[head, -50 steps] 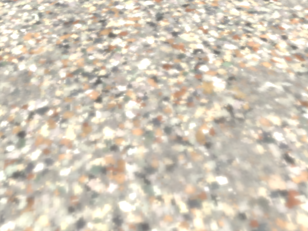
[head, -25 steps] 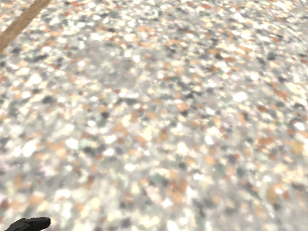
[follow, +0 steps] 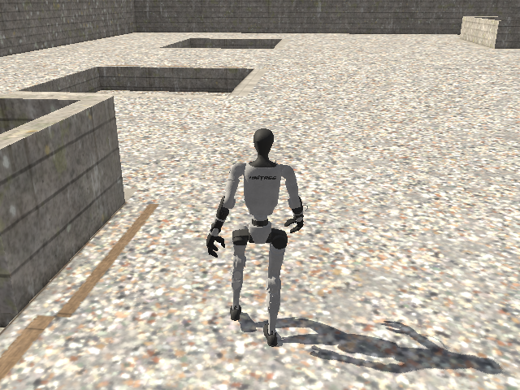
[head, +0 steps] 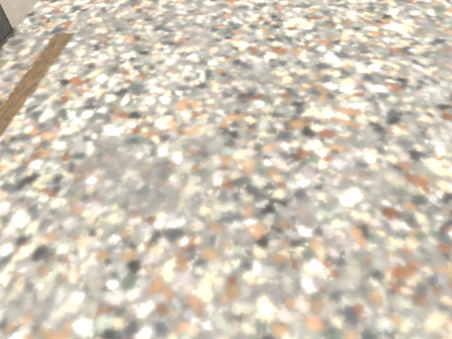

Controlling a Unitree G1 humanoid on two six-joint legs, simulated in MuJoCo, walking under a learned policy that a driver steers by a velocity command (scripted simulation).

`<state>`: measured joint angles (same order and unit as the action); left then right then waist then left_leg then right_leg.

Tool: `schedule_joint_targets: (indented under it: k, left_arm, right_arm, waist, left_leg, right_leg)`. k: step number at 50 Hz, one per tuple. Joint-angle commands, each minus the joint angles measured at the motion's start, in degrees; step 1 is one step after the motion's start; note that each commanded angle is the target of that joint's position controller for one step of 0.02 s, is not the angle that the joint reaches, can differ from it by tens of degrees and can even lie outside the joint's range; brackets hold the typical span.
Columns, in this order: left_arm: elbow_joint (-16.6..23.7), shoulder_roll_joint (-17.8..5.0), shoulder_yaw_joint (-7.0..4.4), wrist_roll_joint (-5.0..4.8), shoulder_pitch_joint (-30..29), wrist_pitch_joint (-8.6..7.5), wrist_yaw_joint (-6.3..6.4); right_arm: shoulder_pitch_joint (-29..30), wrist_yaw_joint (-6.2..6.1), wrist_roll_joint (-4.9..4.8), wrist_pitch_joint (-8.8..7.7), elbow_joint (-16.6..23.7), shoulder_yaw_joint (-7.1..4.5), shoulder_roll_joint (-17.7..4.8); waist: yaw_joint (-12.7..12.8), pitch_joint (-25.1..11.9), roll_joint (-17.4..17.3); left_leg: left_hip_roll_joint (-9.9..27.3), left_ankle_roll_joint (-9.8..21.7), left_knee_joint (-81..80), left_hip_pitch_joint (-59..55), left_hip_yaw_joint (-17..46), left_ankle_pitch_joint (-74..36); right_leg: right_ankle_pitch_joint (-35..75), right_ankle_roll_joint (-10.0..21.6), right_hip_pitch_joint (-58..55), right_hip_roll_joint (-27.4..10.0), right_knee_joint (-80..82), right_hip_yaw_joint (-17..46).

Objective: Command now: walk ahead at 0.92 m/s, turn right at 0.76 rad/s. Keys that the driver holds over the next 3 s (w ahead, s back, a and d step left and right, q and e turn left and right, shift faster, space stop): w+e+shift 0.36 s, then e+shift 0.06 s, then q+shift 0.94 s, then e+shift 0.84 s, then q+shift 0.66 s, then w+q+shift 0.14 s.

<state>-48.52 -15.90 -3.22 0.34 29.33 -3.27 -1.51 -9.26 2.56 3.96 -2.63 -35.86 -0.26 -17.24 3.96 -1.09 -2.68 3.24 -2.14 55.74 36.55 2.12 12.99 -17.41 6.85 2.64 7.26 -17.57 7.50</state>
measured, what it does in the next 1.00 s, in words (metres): walks ahead: left foot, then right foot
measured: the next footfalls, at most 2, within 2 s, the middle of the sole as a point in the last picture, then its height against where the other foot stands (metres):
left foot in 0.18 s outside the picture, level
right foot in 0.58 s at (341, 287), level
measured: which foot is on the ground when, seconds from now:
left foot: up 0.00-0.16, down 0.18-0.58, up 0.60-1.00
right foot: down 0.00-0.20, up 0.22-0.56, down 0.58-1.00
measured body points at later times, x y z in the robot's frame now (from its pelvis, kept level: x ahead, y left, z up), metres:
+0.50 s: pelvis +0.43 -0.03 -0.01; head +0.46 -0.06 +0.44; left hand +0.77 +0.07 -0.06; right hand +0.26 -0.28 -0.13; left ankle +0.33 +0.13 -0.74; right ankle +0.55 -0.20 -0.69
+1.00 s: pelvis +0.66 -0.12 -0.01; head +0.70 -0.11 +0.44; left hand +0.86 +0.13 -0.12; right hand +0.76 -0.42 -0.10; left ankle +0.76 -0.02 -0.71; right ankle +0.62 -0.22 -0.74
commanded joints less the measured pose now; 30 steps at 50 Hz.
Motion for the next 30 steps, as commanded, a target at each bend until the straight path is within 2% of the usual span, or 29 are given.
schedule_joint_targets:
  k: [1, 3, 5, 6, 7, 8, 9, 10, 11, 12, 13, 14, 15, 16, 18, 19, 20, 21, 23, 24, 25, 26, 27, 28, 29, 30]
  left_arm:
    - [3.69, -10.58, -2.82, -0.28, -2.97, -1.24, 0.61]
    - [2.52, -11.23, -3.11, -0.67, -1.16, -1.35, 0.78]
    - [2.03, -12.16, -3.3, -1.06, -2.0, -1.52, 1.06]
    - [2.16, -13.02, -3.43, -1.16, -3.43, -1.64, 1.16]
    - [2.07, -14.51, -3.73, -1.09, -3.82, -1.84, 1.13]
    - [2.36, -16.17, -4.07, -0.76, -5.91, -2.0, 0.85]
    - [3.07, -14.37, -3.63, -0.28, -8.66, -2.67, 0.69]
    - [5.17, -4.44, -1.32, -0.7, -7.51, -3.16, 1.01]
    - [7.95, -3.63, -0.03, -2.42, -3.96, -2.34, 0.88]
    - [6.5, -7.82, -0.55, -0.59, -9.13, -1.15, 1.08]
    - [6.36, -8.78, -0.85, 0.59, -11.78, -0.44, 0.34]
    - [6.32, -8.13, -0.82, 1.13, -13.63, 0.25, -0.46]
    - [7.09, -6.83, -0.63, 1.71, -15.14, 1.0, -1.29]
    - [7.97, -5.3, -0.16, 1.73, -15.85, 1.85, -1.94]
    - [10.61, -3.22, 0.75, 1.62, -20.07, 3.15, -2.76]
    - [11.93, -3.06, 1.01, 1.68, -22.28, 3.43, -2.97]
    - [13.52, -2.91, 1.29, 1.73, -23.98, 3.39, -3.01]
    - [14.75, -2.61, 1.61, 1.58, -25.26, 3.2, -3.06]
    - [15.29, -1.51, 2.67, 1.93, -27.94, 2.0, -4.2]
    - [14.42, -1.06, 2.92, 1.88, -27.55, 1.46, -4.72]
    - [14.52, -1.65, 2.1, -2.48, -25.5, -0.31, -3.65]
    - [14.49, -4.13, 1.63, -2.13, -24.5, -0.93, -3.27]
    - [13.7, -6.79, 0.57, -1.05, -21.75, -1.09, -2.67]
    - [11.89, -8.67, -0.51, -0.03, -16.1, -0.92, -1.86]
    - [10.3, -11.46, -1.54, 1.48, -11.45, -0.39, -0.58]
    - [9.27, -16.25, -1.53, 3.13, -9.4, -0.06, 0.88]
  right_arm:
    - [12.95, 0.45, -0.85, -0.73, 7.55, -0.14, -3.92]
    - [16.46, 0.47, -1.44, -1.0, 8.86, 0.34, -3.48]
    - [15.73, -0.04, -1.97, -1.26, 8.84, 0.06, -4.53]
    - [12.34, -0.58, -1.98, -1.35, 7.81, -0.43, -5.7]
    - [6.37, -1.43, -1.94, -1.43, 6.0, -1.47, -8.07]
    - [-4.43, -2.54, -2.34, -1.48, 3.19, -2.67, -10.19]
    - [-16.92, -4.0, -1.83, -1.53, 0.36, -4.28, -12.98]
    - [-25.96, -4.98, 0.66, -1.83, -1.16, -5.71, -17.38]
    - [-18.43, -4.3, 0.66, -1.38, -0.18, -5.77, -18.42]
    - [-10.55, -4.07, -0.23, -1.09, 0.93, -5.06, -12.09]
    - [-8.34, -3.86, -0.58, -1.07, 0.42, -4.12, -8.11]
    - [-8.54, -3.68, -0.27, -1.17, -0.81, -3.71, -6.53]
    - [-9.63, -3.81, -0.38, -1.57, -2.45, -3.29, -5.68]
    - [-10.43, -3.53, -0.94, -2.2, -3.96, -3.05, -4.91]
    - [-11.69, -2.64, -2.38, -3.41, -6.34, -2.74, -3.44]
    - [-11.26, -2.49, -2.59, -3.84, -6.79, -2.62, -3.1]
    - [-9.57, -2.43, -2.69, -4.25, -6.89, -2.59, -3.25]
    - [-6.76, -2.4, -2.74, -4.52, -6.69, -2.66, -3.63]
    - [-7.16, -2.23, -2.93, -5.25, -7.73, -2.49, -3.97]
    - [-8.96, -2.21, -3.03, -5.48, -8.58, -2.82, -5.75]
    - [-8.17, -3.52, -5.34, -5.53, -6.39, -5.32, -14.5]
    - [-7.75, -4.2, -6.34, -5.28, -6.9, -5.79, -16.44]
    - [-8.7, -4.42, -6.57, -4.68, -7.58, -5.75, -16.35]
    - [-8.44, -4.3, -6.67, -3.78, -8.2, -5.41, -15.55]
    - [-9.04, -4.15, -6.86, -3.41, -8.26, -4.66, -13.42]
    - [-14.98, -3.25, -3.56, -3.23, -7.24, -2.24, -4.62]
  waist:
    - [0.06, 8.36, 6.55]
    - [1.52, 7.43, 7.96]
    - [0.45, 5.81, 7.94]
    - [-1.57, 3.6, 7.53]
    - [-4.27, -1.09, 7.06]
    - [-10.29, -6.95, 6.43]
    - [-16.55, -12.71, 5.58]
    - [-16.66, -20.61, -8.85]
    - [-10.01, -23.4, -19.09]
    - [-9.4, -12.01, -9.68]
    - [-8.76, -6.06, -3.28]
    - [-8.15, -2.52, -0.15]
    - [-7.21, 0.31, -0.66]
    - [-6.06, 2.28, -2.47]
    - [-4.98, 5.07, -2.41]
    - [-4.33, 6.57, -1.52]
    - [-2.9, 7.5, -1.28]
    - [-1.35, 8.58, -1.85]
    - [-1.75, 8.61, 0.56]
    - [-2.17, 7.78, 0.38]
    - [-1.46, 4.26, -1.58]
    - [0.96, 2.37, -1.66]
    - [2.92, -0.11, -1.62]
    - [6.56, -2.95, -1.17]
    - [9.11, -5.19, -0.67]
    - [3.62, -13.29, 16.37]
  left_leg:
    - [-2.03, -1.68, -11.35, 4.0, -3.45, -5.71]
    - [-3.36, -0.96, -18.01, -1.79, -4.37, -10.36]
    - [-4.41, 0.5, -22.18, -8.86, -3.88, -13.21]
    - [-5.77, 1.33, -24.09, -15.45, -3.92, -11.93]
    - [-7.42, 2.27, -23.49, -24.49, -4.15, -7.93]
    - [-6.89, 3.03, -23.54, -37.27, -3.74, -5.21]
    - [-0.72, 4.11, -21.51, -52.08, 1.15, 2.15]
    - [16.35, 6.69, -27.11, -64.8, 22.03, 28.9]
    - [24.81, 9.94, -41.25, -61.62, 50.07, 40.63]
    - [20.89, 9.88, -41.75, -51.79, 43.09, 41.36]
    - [18.89, 9.87, -40.41, -44.53, 32.42, 31.07]
    - [16.82, 9.45, -41.32, -39.29, 25.12, 21.1]
    - [15.23, 9.05, -42.41, -35.25, 18.99, 15.21]
    - [14.95, 8.62, -43.57, -32.7, 14.67, 11.6]
    - [14.76, 7.55, -46.12, -31.42, 7.25, 3.73]
    - [14.68, 7.35, -46.35, -30.74, 2.78, -7.52]
    - [13.69, 6.81, -46.0, -29.18, -2.57, -20.86]
    - [11.95, 5.99, -45.79, -26.75, -7.97, -29.31]
    - [6.57, 5.26, -46.21, -21.16, -14.24, -35.78]
    - [6.48, 5.8, -46.18, -20.11, -14.17, -38.21]
    - [7.46, 7.17, -44.25, -23.46, -11.71, -45.82]
    - [9.22, 7.48, -41.22, -26.98, -10.77, -52.66]
    - [9.93, 7.43, -36.13, -29.91, -9.69, -56.34]
    - [9.2, 6.45, -27.05, -31.21, -9.43, -56.68]
    - [6.12, 4.31, -14.4, -26.73, -8.63, -49.05]
    - [-3.45, 1.03, 13.65, -11.37, -7.26, 20.2]
  right_leg:
    - [10.85, 8.28, 5.9, -10.38, 10.57, 14.44]
    - [22.32, 7.31, 6.04, -11.07, 10.18, 14.75]
    - [33.27, 5.68, 4.75, -12.41, 8.19, 14.95]
    - [42.3, 4.13, 4.5, -12.05, 4.43, 14.12]
    - [53.12, 2.6, 4.24, -11.52, -3.11, 13.28]
    - [55.29, 1.1, 7.36, -10.03, -15.87, 12.27]
    - [46.5, 0.28, 16.37, -7.03, -31.28, 11.34]
    - [4.21, 0.23, 28.97, -1.16, -53.38, 6.1]
    - [-9.52, 0.09, 37.33, -0.51, -62.53, 1.91]
    - [-2.61, 0.41, 40.25, -5.72, -62.9, 0.28]
    - [1.08, 0.11, 39.79, -8.39, -60.43, -1.13]
    - [1.7, -0.36, 38.68, -10.0, -58.97, -1.88]
    - [1.53, -0.81, 38.46, -11.27, -58.36, -2.05]
    - [1.46, -1.34, 38.78, -12.52, -57.4, -2.17]
    - [2.67, -1.68, 42.47, -14.43, -56.46, -2.84]
    - [4.5, -2.18, 43.73, -14.48, -55.65, -3.85]
    - [6.59, -2.61, 43.06, -14.02, -52.56, -5.14]
    - [9.11, -2.96, 40.86, -13.39, -46.67, -6.57]
    - [18.44, -2.8, 28.27, -9.34, -28.28, -11.06]
    - [22.02, -2.69, 21.66, -6.63, -23.66, -13.24]
    - [21.03, -3.05, 16.61, -5.03, -23.63, -11.11]
    - [18.93, -2.25, 14.51, -3.91, -20.82, -10.11]
    - [18.93, -1.05, 10.29, -3.04, -18.37, -9.64]
    - [24.23, 0.85, 3.59, -3.75, -12.8, -8.45]
    - [35.77, 2.41, -6.0, -7.3, -8.77, -6.13]
    - [78.96, 7.12, -24.8, -23.98, -20.57, 7.09]
Over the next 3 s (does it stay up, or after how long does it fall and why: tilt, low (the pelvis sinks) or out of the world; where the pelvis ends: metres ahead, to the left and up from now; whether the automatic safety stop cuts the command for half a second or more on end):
stays up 0.83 -0.18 0.00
